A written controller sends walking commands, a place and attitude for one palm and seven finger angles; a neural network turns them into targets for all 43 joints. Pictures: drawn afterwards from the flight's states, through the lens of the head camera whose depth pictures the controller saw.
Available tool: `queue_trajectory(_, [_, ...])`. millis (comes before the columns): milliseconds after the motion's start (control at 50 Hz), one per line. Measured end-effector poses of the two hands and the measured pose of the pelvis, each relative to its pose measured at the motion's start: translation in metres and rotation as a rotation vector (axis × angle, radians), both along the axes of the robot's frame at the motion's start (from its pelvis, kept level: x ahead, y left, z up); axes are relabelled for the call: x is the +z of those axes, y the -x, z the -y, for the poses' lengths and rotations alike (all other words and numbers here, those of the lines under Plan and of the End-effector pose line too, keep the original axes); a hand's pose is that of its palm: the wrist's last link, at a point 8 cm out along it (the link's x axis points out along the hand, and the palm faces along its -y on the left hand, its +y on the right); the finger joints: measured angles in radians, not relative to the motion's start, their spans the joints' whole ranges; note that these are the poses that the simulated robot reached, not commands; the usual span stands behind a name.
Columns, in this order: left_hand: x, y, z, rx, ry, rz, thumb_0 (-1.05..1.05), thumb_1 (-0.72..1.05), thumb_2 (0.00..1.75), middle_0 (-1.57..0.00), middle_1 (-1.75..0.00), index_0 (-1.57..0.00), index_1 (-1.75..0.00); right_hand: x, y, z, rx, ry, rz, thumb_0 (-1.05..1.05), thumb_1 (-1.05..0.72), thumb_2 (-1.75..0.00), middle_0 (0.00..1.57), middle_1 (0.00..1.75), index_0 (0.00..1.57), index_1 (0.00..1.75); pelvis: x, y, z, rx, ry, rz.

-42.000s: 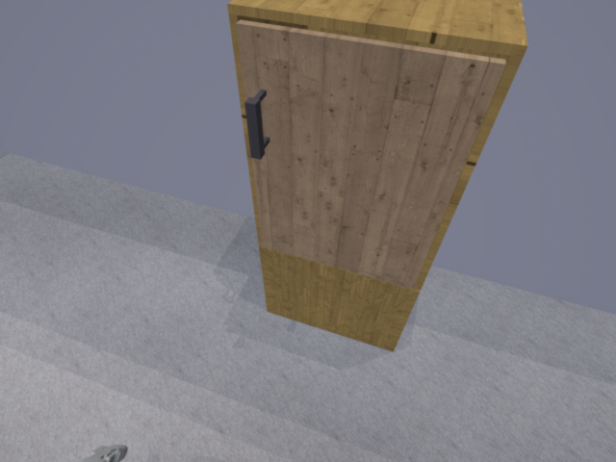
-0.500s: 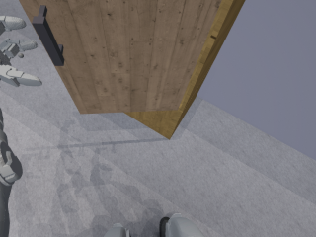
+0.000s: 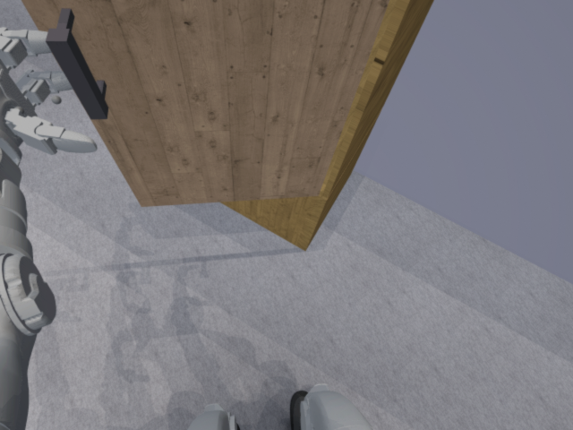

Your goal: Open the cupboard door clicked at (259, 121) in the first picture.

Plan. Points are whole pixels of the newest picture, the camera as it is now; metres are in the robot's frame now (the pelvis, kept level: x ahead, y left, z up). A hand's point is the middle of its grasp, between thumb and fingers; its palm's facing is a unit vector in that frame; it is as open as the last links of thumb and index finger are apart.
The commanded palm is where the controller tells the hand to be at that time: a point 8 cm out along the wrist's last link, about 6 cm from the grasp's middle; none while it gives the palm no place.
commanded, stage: slide the fingers in behind the handle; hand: left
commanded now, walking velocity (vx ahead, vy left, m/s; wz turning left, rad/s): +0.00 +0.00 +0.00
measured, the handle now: (83, 67) +0.57 +0.22 +0.11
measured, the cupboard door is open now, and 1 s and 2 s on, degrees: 37 37 37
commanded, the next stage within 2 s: close the thumb around the handle in 1.14 s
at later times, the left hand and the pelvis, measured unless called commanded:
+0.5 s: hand (83, 102) +0.51 +0.21 +0.11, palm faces +0.01 -1.00 -0.01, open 14.0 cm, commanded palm +0.49 +0.25 +0.11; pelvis +0.01 -0.01 +0.00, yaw +0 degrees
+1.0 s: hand (99, 103) +0.51 +0.19 +0.11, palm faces +0.03 -1.00 -0.01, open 14.0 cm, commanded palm +0.49 +0.24 +0.11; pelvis +0.00 -0.01 +0.00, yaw +0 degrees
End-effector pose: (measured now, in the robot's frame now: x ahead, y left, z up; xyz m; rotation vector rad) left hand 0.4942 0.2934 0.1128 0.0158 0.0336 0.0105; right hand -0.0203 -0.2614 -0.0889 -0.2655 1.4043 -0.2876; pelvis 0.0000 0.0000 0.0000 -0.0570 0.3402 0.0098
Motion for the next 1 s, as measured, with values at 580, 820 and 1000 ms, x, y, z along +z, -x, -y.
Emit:
queue_trajectory(580, [-0.001,0.004,0.036,-0.006,0.007,0.007,-0.01,-0.50,0.30,-0.30,-1.20,-0.30,-1.20,-0.004,-0.020,0.005,0.015,-0.030,0.053,0.01,-0.91,-0.90,0.20,0.30,0.20,0.30,0.003,-0.007,0.006,0.002,-0.010,0.018])
queue_trajectory(820, [-0.004,0.004,0.048,0.014,0.004,0.000,-0.01,-0.50,0.30,-0.30,-1.20,-0.30,-1.20,-0.006,-0.018,0.006,0.017,-0.032,0.074,0.01,-0.91,-0.90,0.20,0.30,0.20,0.30,0.002,-0.001,0.007,0.002,-0.014,0.024])
queue_trajectory(1000, [-0.003,0.004,0.048,0.015,0.005,-0.005,-0.01,-0.50,0.30,-0.29,-1.20,-0.29,-1.20,-0.008,-0.005,0.003,0.008,-0.042,0.044,0.01,-0.91,-0.90,0.20,0.30,0.20,0.30,0.002,0.001,0.007,0.002,-0.016,0.025])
